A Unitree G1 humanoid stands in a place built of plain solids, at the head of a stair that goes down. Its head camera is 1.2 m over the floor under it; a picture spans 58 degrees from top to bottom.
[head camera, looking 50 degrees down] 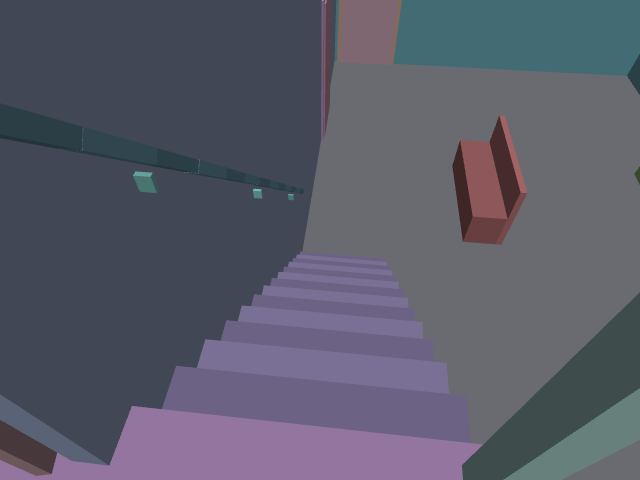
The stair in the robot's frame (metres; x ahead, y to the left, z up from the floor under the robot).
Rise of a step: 0.21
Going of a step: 0.21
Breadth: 0.97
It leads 6 degrees to the right of straight ahead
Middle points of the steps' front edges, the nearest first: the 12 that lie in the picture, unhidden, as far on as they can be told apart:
0.36 0.03 0.00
0.57 0.01 -0.21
0.78 -0.01 -0.41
0.98 -0.04 -0.62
1.19 -0.06 -0.83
1.40 -0.08 -1.04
1.60 -0.10 -1.25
1.81 -0.12 -1.45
2.02 -0.15 -1.66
2.22 -0.17 -1.87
2.43 -0.19 -2.08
2.64 -0.21 -2.29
